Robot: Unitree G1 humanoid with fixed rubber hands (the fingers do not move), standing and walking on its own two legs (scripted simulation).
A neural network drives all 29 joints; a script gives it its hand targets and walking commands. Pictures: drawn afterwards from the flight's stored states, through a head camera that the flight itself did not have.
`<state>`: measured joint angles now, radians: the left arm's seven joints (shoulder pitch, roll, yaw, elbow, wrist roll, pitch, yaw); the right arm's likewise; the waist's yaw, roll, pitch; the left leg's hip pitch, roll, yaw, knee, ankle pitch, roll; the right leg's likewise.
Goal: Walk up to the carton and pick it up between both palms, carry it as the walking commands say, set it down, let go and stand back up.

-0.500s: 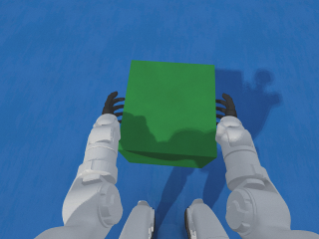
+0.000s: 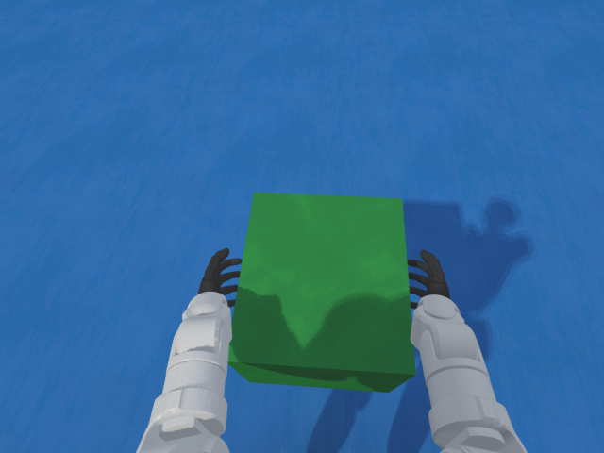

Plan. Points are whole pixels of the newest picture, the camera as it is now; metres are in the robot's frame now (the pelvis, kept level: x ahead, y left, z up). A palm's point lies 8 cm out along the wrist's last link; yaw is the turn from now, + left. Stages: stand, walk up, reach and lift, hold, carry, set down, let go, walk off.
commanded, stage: reach and lift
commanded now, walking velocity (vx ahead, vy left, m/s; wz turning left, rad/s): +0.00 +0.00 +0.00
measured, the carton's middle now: (322, 294) +0.37 +0.00 -0.08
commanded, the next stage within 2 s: hold in 1.54 s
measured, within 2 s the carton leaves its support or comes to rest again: neither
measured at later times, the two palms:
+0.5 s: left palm (195, 300) +0.30 +0.16 +0.05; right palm (449, 300) +0.29 -0.15 +0.05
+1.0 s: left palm (189, 297) +0.29 +0.17 +0.07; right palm (450, 296) +0.29 -0.15 +0.07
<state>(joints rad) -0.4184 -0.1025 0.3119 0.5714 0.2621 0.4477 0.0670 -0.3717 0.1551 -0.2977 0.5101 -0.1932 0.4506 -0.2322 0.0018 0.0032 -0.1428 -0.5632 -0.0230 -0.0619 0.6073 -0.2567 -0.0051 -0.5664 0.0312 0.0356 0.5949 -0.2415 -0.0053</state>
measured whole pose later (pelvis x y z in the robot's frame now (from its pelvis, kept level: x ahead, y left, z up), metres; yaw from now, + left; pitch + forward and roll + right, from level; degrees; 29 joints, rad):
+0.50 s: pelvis +0.00 +0.00 +0.02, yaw +0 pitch -3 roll +0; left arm -0.35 -0.11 0.28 0.43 0.29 0.66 0.02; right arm -0.32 0.17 -0.27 0.40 -0.23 0.64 -0.20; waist -0.01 0.00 -0.04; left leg -0.16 -0.02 -0.07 0.42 -0.20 0.00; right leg -0.16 0.02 0.03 0.40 -0.19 -0.01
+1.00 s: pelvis -0.01 +0.00 +0.02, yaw +1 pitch -6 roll +0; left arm -0.42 -0.10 0.31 0.53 0.33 0.69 0.03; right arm -0.39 0.17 -0.32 0.50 -0.27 0.67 -0.20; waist 0.01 0.00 -0.05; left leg -0.10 -0.02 -0.07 0.38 -0.18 -0.01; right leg -0.10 0.02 0.03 0.38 -0.17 -0.01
